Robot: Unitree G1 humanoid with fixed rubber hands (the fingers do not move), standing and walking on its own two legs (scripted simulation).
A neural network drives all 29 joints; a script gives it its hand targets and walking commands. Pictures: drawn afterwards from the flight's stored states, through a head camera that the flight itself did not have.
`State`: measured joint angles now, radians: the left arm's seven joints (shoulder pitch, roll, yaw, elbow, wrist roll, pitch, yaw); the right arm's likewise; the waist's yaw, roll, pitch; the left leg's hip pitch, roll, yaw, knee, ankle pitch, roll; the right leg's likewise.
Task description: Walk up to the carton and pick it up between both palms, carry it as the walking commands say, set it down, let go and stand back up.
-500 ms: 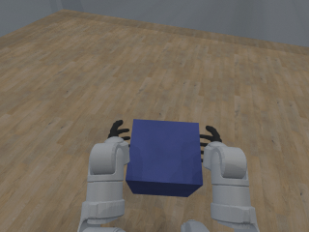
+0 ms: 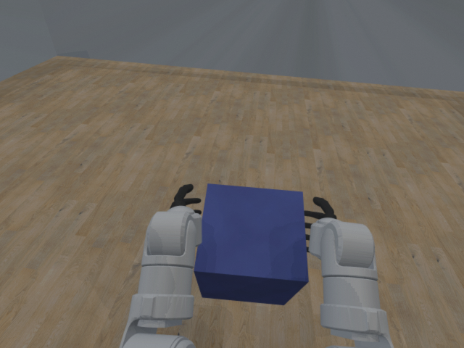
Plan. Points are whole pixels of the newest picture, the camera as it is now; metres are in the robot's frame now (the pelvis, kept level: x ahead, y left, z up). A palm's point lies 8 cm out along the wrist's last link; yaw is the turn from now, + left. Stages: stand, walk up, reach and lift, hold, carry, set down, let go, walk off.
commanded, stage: carry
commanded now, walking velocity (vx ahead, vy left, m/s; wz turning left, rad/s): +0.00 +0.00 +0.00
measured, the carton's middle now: (248, 248) +0.33 -0.02 +0.03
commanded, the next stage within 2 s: none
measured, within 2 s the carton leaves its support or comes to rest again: neither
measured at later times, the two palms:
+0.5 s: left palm (151, 307) +0.18 +0.13 +0.10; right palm (336, 324) +0.16 -0.12 +0.10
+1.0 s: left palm out of the picture +0.12 +0.12 +0.09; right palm out of the picture +0.11 -0.13 +0.08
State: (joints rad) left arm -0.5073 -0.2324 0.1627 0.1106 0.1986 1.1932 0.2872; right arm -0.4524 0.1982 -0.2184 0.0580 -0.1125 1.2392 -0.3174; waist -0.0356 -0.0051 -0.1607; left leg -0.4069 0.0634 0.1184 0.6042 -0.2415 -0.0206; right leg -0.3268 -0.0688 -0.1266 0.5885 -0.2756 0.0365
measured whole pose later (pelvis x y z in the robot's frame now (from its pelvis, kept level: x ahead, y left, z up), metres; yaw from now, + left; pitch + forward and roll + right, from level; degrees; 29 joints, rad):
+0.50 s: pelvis -0.13 +0.02 +0.00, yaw +0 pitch +1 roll -1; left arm -0.48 -0.22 0.18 0.17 0.19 1.12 0.27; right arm -0.43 0.21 -0.21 0.12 -0.14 1.18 -0.31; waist -0.02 -0.01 -0.15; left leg -0.42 0.06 0.11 0.56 -0.17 0.02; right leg -0.40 -0.04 -0.13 0.55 -0.23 -0.01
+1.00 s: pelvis -0.19 +0.00 +0.00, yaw +0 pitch +2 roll +0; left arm -0.43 -0.21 0.18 0.20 0.19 1.03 0.22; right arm -0.40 0.20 -0.19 0.16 -0.19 1.10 -0.21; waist 0.01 0.01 -0.14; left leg -0.45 0.05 0.09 0.56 -0.19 0.00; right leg -0.41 0.00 -0.08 0.55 -0.17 -0.04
